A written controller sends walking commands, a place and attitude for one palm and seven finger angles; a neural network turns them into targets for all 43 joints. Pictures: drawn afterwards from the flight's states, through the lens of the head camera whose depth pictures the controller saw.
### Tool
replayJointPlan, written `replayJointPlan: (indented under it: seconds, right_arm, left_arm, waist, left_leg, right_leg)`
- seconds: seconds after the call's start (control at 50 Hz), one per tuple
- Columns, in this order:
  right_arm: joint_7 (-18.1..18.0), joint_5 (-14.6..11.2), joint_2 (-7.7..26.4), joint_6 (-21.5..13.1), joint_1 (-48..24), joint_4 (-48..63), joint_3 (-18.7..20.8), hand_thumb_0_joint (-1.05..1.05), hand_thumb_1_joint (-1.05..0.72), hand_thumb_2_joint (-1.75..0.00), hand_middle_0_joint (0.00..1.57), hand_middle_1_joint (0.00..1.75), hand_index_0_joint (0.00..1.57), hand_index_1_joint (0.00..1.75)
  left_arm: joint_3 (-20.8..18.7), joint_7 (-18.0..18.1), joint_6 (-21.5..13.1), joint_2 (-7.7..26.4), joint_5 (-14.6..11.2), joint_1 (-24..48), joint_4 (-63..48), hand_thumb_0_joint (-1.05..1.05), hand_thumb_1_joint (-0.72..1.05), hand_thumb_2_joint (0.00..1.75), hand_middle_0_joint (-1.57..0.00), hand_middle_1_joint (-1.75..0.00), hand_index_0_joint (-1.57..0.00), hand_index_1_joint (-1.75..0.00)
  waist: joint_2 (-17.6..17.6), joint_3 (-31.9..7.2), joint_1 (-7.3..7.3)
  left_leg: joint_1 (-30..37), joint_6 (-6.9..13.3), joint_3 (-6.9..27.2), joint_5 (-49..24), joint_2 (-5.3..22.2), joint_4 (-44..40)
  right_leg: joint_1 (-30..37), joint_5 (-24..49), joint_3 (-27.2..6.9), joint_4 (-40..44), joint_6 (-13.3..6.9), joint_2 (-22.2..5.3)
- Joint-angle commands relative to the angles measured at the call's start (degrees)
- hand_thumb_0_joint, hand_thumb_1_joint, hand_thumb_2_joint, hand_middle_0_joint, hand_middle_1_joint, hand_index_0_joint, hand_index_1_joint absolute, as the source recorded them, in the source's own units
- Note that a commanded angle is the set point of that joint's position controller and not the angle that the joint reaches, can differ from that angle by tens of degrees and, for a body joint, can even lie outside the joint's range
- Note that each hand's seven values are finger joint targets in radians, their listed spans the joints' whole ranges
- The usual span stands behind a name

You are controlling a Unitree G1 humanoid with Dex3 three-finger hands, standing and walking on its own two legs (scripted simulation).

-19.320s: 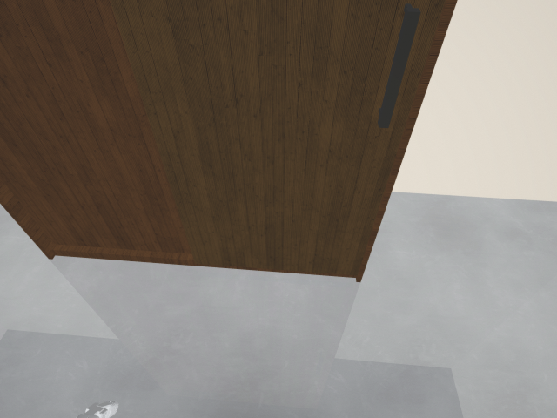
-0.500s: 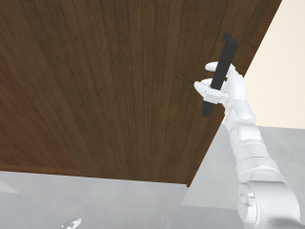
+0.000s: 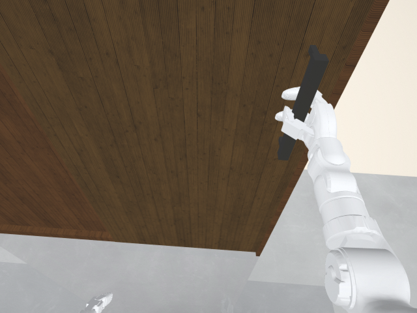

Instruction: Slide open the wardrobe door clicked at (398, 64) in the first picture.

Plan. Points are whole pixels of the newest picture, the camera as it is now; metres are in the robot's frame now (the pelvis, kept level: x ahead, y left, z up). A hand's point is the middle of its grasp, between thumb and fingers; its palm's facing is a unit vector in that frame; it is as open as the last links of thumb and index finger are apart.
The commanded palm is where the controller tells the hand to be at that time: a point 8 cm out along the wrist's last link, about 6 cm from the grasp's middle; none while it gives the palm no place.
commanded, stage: grip the handle and tug to test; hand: right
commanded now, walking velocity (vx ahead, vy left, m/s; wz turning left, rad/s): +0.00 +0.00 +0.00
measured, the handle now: (296, 109) +0.49 -0.12 +0.15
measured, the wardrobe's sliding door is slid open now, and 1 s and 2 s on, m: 0.00 0.00 0.00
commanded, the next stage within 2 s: tug the door sideways, standing still in 0.40 s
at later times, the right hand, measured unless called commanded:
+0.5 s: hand (286, 123) +0.44 -0.09 +0.15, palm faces -0.04 +1.00 +0.01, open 5.6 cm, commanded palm +0.40 -0.14 +0.16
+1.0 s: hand (286, 122) +0.45 -0.09 +0.15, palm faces +0.01 +1.00 -0.02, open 5.5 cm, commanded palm +0.42 -0.09 +0.16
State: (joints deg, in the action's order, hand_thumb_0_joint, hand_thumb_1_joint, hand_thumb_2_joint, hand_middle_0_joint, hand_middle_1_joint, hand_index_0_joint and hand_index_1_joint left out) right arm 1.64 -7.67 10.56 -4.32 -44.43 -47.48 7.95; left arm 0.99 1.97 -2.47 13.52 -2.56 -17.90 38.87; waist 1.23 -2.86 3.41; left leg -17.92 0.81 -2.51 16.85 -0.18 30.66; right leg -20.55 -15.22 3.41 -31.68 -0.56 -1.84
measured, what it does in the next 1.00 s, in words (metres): stands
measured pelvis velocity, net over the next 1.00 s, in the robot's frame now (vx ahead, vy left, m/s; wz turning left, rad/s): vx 0.03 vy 0.01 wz -0.06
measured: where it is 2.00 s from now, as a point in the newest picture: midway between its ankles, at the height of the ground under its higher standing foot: outside the picture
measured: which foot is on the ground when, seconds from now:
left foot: down 0.00-1.00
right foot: down 0.00-1.00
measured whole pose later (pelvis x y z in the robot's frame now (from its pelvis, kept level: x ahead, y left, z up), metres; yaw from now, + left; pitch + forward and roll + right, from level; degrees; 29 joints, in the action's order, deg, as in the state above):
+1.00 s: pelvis +0.03 +0.01 +0.00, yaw -3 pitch +4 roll +0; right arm -3.2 -8.7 6.5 6.0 -38.3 -32.2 0.9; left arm 0.9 1.2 0.2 12.4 -1.4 -14.0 37.7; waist 2.1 -2.7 -0.1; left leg -13.3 1.1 -5.2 19.2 0.7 28.8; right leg -17.2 -16.3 0.2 -29.9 0.1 -0.5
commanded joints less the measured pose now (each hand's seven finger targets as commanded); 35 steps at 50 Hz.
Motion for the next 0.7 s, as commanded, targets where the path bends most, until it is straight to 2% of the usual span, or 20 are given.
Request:
replayJointPlan:
  seconds: [0.0, 0.02, 0.06, 0.08, 0.1, 0.16, 0.18, 0.2, 0.22, 0.3, 0.34, 0.36, 0.42, 0.46, 0.48, 0.5, 0.54, 0.58, 0.6, 0.68]
  right_arm:
    - [0.26, -0.61, 6.28, -4.82, -26.95, 17.37, -0.07, 0.0, -0.9, -0.9, 0.45, 1.4, 0.45, 1.4]
    - [0.34, -0.87, 5.39, -4.62, -26.05, 17.74, -0.54, 0.0, -0.9, -0.9, 0.45, 1.4, 0.45, 1.4]
    - [0.24, -1.15, 6.56, -4.22, -24.01, 17.5, 0.49, 0.0, -0.9, -0.9, 0.45, 1.4, 0.45, 1.4]
    - [0.31, -1.05, 7.84, -4.1, -22.82, 18.78, 1.52, 0.0, -0.9, -0.9, 0.45, 1.4, 0.45, 1.4]
    - [0.57, -1.19, 5.87, -3.7, -22.3, 19.77, -0.08, 0.0, -0.9, -0.9, 0.45, 1.4, 0.45, 1.4]
    - [0.59, -1.13, 7.18, -2.61, -18.74, 21.74, 1.23, 0.0, -0.9, -0.9, 0.45, 1.4, 0.45, 1.4]
    - [0.75, -1.34, 6.06, -2.06, -17.93, 23.29, 0.39, 0.0, -0.9, -0.9, 0.45, 1.4, 0.45, 1.4]
    - [0.69, -1.39, 7.03, -1.39, -16.75, 23.64, 1.56, 0.0, -0.9, -0.9, 0.45, 1.4, 0.45, 1.4]
    - [0.77, -1.22, 6.25, -0.97, -16.92, 25.19, 0.5, 0.0, -0.9, -0.9, 0.45, 1.4, 0.45, 1.4]
    - [0.77, -1.31, 3.68, 0.47, -9.45, 33.35, -0.8, 0.0, -0.9, -0.9, 0.45, 1.4, 0.45, 1.4]
    - [1.01, -1.6, 2.24, 1.79, -6.16, 36.46, -2.13, 0.0, -0.9, -0.9, 0.45, 1.4, 0.45, 1.4]
    - [0.86, -1.48, 3.5, 2.2, -4.66, 37.13, -1.29, 0.0, -0.9, -0.9, 0.45, 1.4, 0.45, 1.4]
    - [0.9, -1.57, 4.62, 4.28, -1.23, 42.48, -0.07, 0.0, -0.9, -0.9, 0.45, 1.4, 0.45, 1.4]
    - [0.91, -1.6, 3.25, 5.83, 1.18, 44.31, -1.62, 0.0, -0.9, -0.9, 0.45, 1.4, 0.45, 1.4]
    - [0.87, -1.72, 3.56, 6.63, 1.55, 45.03, -1.26, 0.0, -0.9, -0.9, 0.45, 1.4, 0.45, 1.4]
    - [0.58, -1.37, 6.5, 7.35, -1.96, 44.41, 0.86, 0.0, -0.9, -0.9, 0.45, 1.4, 0.45, 1.4]
    - [0.18, -1.1, 3.05, 8.7, -7.52, 44.4, -2.56, 0.0, -0.9, -0.9, 0.45, 1.4, 0.45, 1.4]
    - [-0.82, -0.58, 1.99, 9.7, -12.71, 42.71, -4.04, 0.0, -0.9, -0.9, 0.45, 1.4, 0.45, 1.4]
    - [-1.23, -0.56, 0.75, 10.26, -15.24, 40.96, -5.04, 0.0, -0.9, -0.9, 0.45, 1.4, 0.45, 1.4]
    - [-1.92, 0.0, -3.4, 10.13, -16.01, 39.48, -8.67, 0.0, -0.9, -0.9, 0.45, 1.4, 0.45, 1.4]
  left_arm:
    - [-2.49, 0.0, -2.66, 7.41, -0.23, 1.13, -7.3, 0.0, 0.9, 0.9, -0.2, -0.3, -0.2, -0.3]
    - [-2.5, -0.1, -2.81, 7.37, -0.24, 1.24, -7.38, 0.0, 0.9, 0.9, -0.2, -0.3, -0.2, -0.3]
    - [-2.67, -0.09, -2.74, 7.85, -0.09, 0.78, -7.47, 0.0, 0.9, 0.9, -0.2, -0.3, -0.2, -0.3]
    - [-2.68, -0.06, -2.68, 7.88, -0.22, 1.41, -7.75, 0.0, 0.9, 0.9, -0.2, -0.3, -0.2, -0.3]
    - [-2.56, -0.16, -2.71, 7.61, -0.26, 1.96, -8.2, 0.0, 0.9, 0.9, -0.2, -0.3, -0.2, -0.3]
    - [-2.79, -0.12, -2.37, 7.84, -0.14, 1.91, -8.54, 0.0, 0.9, 0.9, -0.2, -0.3, -0.2, -0.3]
    - [-2.63, -0.26, -2.39, 7.56, -0.3, 2.52, -8.94, 0.0, 0.9, 0.9, -0.2, -0.3, -0.2, -0.3]
    - [-2.74, -0.21, -2.23, 7.62, -0.27, 2.44, -8.9, 0.0, 0.9, 0.9, -0.2, -0.3, -0.2, -0.3]
    - [-2.64, -0.31, -2.03, 7.52, -0.27, 2.55, -9.03, 0.0, 0.9, 0.9, -0.2, -0.3, -0.2, -0.3]
    - [-2.97, -0.92, -2.06, 6.95, -0.17, 3.86, -10.64, 0.0, 0.9, 0.9, -0.2, -0.3, -0.2, -0.3]
    - [-2.91, -1.24, -1.96, 6.83, -0.19, 4.47, -11.25, 0.0, 0.9, 0.9, -0.2, -0.3, -0.2, -0.3]
    - [-3.07, -1.2, -1.7, 7.08, -0.1, 4.29, -11.3, 0.0, 0.9, 0.9, -0.2, -0.3, -0.2, -0.3]
    - [-3.02, -1.22, -1.2, 6.83, -0.09, 5.42, -12.15, 0.0, 0.9, 0.9, -0.2, -0.3, -0.2, -0.3]
    - [-2.88, -1.19, -0.66, 6.83, 0.0, 5.82, -12.88, 0.0, 0.9, 0.9, -0.2, -0.3, -0.2, -0.3]
    - [-2.78, -1.12, -0.43, 6.79, -0.01, 6.07, -12.83, 0.0, 0.9, 0.9, -0.2, -0.3, -0.2, -0.3]
    - [-2.79, -0.72, 0.07, 7.19, 0.03, 5.91, -12.06, 0.0, 0.9, 0.9, -0.2, -0.3, -0.2, -0.3]
    - [-2.6, -0.28, 0.49, 6.68, 0.11, 5.92, -11.64, 0.0, 0.9, 0.9, -0.2, -0.3, -0.2, -0.3]
    - [-2.62, 0.19, 1.02, 6.56, 0.25, 5.48, -10.58, 0.0, 0.9, 0.9, -0.2, -0.3, -0.2, -0.3]
    - [-2.57, 0.42, 1.27, 6.58, 0.46, 5.08, -9.89, 0.0, 0.9, 0.9, -0.2, -0.3, -0.2, -0.3]
    - [-2.67, 0.4, 1.63, 6.1, 0.98, 4.8, -9.16, 0.0, 0.9, 0.9, -0.2, -0.3, -0.2, -0.3]
  waist:
    - [0.09, -20.26, -0.6]
    - [-0.22, -19.76, -0.56]
    - [-4.52, -19.15, -0.74]
    - [-3.23, -19.55, -1.27]
    - [-2.8, -19.07, -1.17]
    - [-4.24, -19.55, -2.03]
    - [-2.47, -19.94, -2.1]
    - [-3.34, -20.02, -2.44]
    - [-2.74, -19.65, -2.24]
    - [-0.4, -22.77, -3.85]
    - [-1.57, -21.85, -3.91]
    - [-3.27, -21.93, -4.23]
    - [-1.41, -22.4, -4.79]
    - [-2.17, -21.67, -4.84]
    - [-3.49, -21.07, -4.55]
    - [-2.81, -20.17, -3.97]
    - [-2.19, -19.52, -2.3]
    - [-0.28, -18.23, -0.83]
    - [-1.22, -17.84, 0.07]
    - [-0.58, -20.7, 0.31]
  left_leg:
    - [2.9, 0.68, 0.68, -20.71, -1.34, -2.79]
    - [2.5, 0.68, 0.48, -20.86, -1.42, -2.87]
    - [4.13, 0.47, 0.41, -21.03, -1.47, -3.26]
    - [4.52, 0.51, 0.71, -21.95, -1.39, -3.09]
    - [4.37, 0.4, 0.71, -22.04, -1.4, -3.26]
    - [6.82, 0.51, 0.55, -24.83, -1.28, -3.1]
    - [6.73, 0.44, 0.77, -26.08, -1.25, -3.02]
    - [7.18, 0.41, 0.7, -26.98, -1.33, -3.0]
    - [7.4, 0.48, 0.55, -27.47, -1.31, -2.97]
    - [9.56, 0.61, 0.31, -32.87, -1.15, -1.99]
    - [9.86, 0.4, 0.2, -34.4, -1.15, -2.21]
    - [11.55, 0.48, 0.16, -35.59, -0.99, -2.23]
    - [12.61, 0.24, 0.47, -39.34, -0.86, -2.26]
    - [13.47, 0.18, 0.35, -40.38, -0.68, -2.52]
    - [13.5, 0.04, 0.27, -41.3, -0.71, -2.73]
    - [12.88, 0.08, 0.49, -41.16, -0.78, -3.11]
    - [11.04, 0.05, 0.26, -39.74, -0.95, -3.53]
    - [8.74, 0.01, 0.23, -38.8, -0.92, -3.8]
    - [7.59, -0.12, 0.15, -38.6, -1.0, -3.89]
    - [6.79, 0.06, -0.37, -37.74, -0.76, -2.97]
  right_leg:
    - [14.04, 15.78, -2.15, 1.85, -1.54, 1.62]
    - [14.39, 16.32, -2.28, 1.83, -1.46, 1.47]
    - [12.88, 15.95, -2.21, 2.11, -1.76, 1.43]
    - [12.93, 16.31, -1.94, 2.28, -1.78, 1.41]
    - [13.08, 16.03, -1.68, 2.4, -1.8, 1.5]
    - [12.97, 18.83, -1.44, 2.35, -1.88, 1.43]
    - [13.48, 19.53, -1.16, 2.43, -1.93, 1.53]
    - [13.51, 20.21, -1.08, 2.35, -1.89, 1.45]
    - [13.82, 20.97, -1.09, 2.61, -1.78, 1.43]
    - [17.11, 28.86, -0.77, 2.0, -1.6, 1.15]
    - [17.71, 30.83, -0.72, 1.98, -1.59, 0.94]
    - [17.29, 31.99, -0.69, 1.98, -1.65, 0.89]
    - [18.69, 35.44, -0.22, 2.2, -1.67, 0.84]
    - [18.94, 37.09, -0.26, 2.14, -1.75, 0.82]
    - [18.71, 36.78, -0.3, 2.46, -1.83, 0.8]
    - [18.65, 35.54, -0.18, 2.64, -1.74, 0.9]
    - [19.83, 35.49, -0.66, 2.43, -1.74, 0.95]
    - [20.8, 36.11, -1.07, 1.82, -1.83, 0.99]
    - [21.0, 35.67, -1.35, 1.37, -1.9, 1.22]
    - [22.94, 38.09, -2.56, 0.7, -1.78, 1.24]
